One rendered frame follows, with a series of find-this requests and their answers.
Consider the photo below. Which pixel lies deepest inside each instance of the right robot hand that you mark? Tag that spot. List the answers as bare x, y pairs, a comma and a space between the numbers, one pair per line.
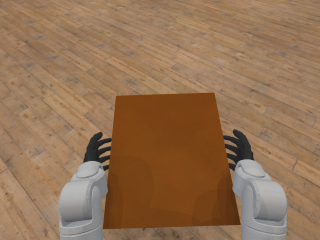
242, 151

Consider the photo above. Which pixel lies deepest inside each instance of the robot left forearm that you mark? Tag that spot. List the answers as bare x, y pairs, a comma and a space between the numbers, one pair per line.
80, 203

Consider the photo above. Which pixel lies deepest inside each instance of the left robot hand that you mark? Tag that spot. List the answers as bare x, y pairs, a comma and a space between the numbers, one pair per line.
93, 153

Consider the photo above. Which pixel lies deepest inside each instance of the carton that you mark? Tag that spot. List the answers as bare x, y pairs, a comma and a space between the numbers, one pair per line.
168, 164

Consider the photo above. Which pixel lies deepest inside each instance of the robot right forearm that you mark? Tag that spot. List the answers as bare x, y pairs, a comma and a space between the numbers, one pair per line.
263, 203

